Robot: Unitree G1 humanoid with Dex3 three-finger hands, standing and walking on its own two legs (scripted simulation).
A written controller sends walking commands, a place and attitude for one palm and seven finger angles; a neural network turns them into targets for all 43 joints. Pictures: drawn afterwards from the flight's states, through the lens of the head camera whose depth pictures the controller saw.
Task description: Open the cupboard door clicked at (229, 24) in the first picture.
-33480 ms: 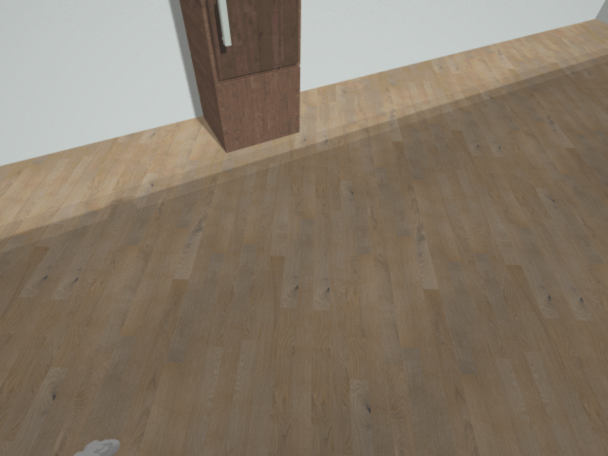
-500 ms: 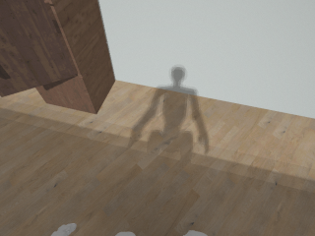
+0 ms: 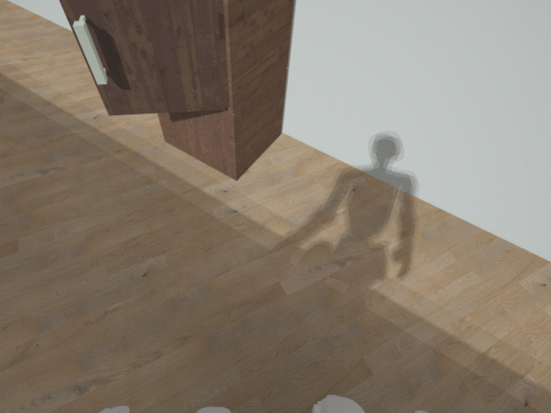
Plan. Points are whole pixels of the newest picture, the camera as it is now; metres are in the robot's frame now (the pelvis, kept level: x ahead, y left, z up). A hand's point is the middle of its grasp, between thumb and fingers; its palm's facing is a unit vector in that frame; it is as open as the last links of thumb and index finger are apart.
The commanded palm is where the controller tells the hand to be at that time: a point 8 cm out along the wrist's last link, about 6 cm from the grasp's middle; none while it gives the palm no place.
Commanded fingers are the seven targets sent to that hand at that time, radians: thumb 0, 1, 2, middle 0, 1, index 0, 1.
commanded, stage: turn to face it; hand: left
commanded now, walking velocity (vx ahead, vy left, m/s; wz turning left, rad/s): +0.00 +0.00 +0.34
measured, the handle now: (92, 50) +1.00 +0.58 -0.09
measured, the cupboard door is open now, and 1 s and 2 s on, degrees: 42 42 42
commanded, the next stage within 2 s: take the last steps up to it in 0.26 s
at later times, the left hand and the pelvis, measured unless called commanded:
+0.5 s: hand out of the picture +0.00 +0.18 -0.18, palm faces +0.21 -0.96 -0.19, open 7.3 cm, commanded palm none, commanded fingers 0.00 0.90 0.90 -0.20 -0.30 -0.20 -0.30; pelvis +0.01 -0.01 -0.01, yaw +10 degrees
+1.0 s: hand out of the picture +0.04 +0.18 -0.16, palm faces +0.36 -0.92 -0.18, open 7.3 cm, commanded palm none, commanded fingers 0.00 0.90 0.90 -0.20 -0.30 -0.20 -0.30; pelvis +0.10 +0.02 +0.01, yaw +18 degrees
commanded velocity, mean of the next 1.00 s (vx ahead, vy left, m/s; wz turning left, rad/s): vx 0.20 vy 0.10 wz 0.20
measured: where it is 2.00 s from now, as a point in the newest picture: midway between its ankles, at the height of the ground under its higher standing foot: (208, 323)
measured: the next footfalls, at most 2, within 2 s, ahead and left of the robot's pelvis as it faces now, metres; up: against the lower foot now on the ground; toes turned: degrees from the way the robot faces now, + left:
right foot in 0.16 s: +0.05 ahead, -0.15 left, +0.00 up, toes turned +1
left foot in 0.44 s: +0.03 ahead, +0.10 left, +0.00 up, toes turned +11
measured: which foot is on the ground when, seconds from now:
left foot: down 0.00-0.16, up 0.18-0.42, down 0.44-0.74, up 0.76-1.00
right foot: up 0.00-0.14, down 0.16-0.46, up 0.48-0.74, down 0.76-1.00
